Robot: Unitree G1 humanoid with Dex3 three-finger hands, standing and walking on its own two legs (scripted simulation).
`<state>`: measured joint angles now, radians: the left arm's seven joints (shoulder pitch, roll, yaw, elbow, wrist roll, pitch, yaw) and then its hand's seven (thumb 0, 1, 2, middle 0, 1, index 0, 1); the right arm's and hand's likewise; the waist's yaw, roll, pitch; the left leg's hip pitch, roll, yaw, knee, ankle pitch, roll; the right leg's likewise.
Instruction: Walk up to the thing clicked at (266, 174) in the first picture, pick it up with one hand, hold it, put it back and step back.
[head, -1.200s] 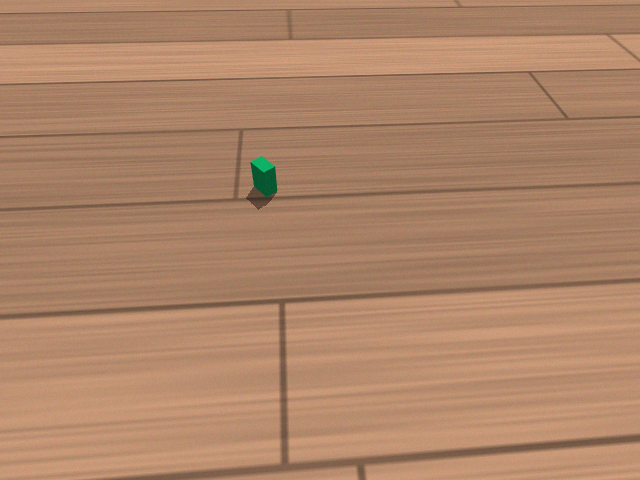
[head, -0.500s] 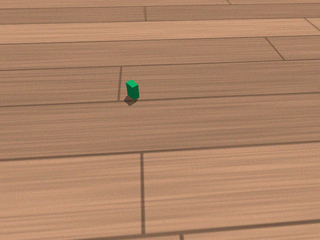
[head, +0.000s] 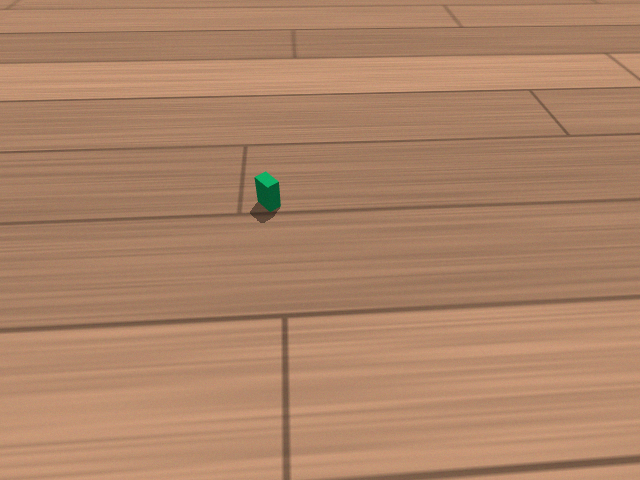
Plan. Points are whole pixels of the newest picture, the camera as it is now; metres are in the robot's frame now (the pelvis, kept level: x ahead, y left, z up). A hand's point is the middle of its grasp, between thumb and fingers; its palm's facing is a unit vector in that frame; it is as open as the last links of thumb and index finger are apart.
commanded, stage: walk up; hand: left
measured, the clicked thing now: (267, 191) +1.41 +0.22 -0.71
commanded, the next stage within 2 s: none
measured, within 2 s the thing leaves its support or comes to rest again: neither
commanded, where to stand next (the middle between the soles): +1.06 +0.01 m, yaw +1 degrees
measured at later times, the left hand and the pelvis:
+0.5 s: hand (81, 449) +0.21 +0.35 -0.16, palm faces -0.05 -0.95 -0.31, open 7.4 cm; pelvis +0.15 +0.08 +0.00, yaw +0 degrees
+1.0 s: hand (179, 266) +0.53 +0.28 -0.13, palm faces -0.04 -0.94 -0.34, open 7.4 cm; pelvis +0.41 +0.03 -0.01, yaw -2 degrees
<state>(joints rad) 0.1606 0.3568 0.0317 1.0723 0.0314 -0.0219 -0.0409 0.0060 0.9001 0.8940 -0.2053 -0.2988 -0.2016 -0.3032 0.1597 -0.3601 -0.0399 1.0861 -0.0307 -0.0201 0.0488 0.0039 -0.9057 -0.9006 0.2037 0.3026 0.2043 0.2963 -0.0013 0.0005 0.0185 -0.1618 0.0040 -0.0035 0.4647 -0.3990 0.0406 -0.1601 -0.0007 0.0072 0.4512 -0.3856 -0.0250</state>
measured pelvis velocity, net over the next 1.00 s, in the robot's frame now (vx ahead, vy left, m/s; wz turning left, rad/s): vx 0.41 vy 0.03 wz -0.03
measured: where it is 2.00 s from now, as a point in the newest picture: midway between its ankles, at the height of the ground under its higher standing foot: (310, 309)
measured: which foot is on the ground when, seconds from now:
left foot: down 0.00-0.04, up 0.06-0.20, down 0.22-0.78, up 0.80-1.00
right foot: down 0.00-0.26, up 0.28-0.72, down 0.74-1.00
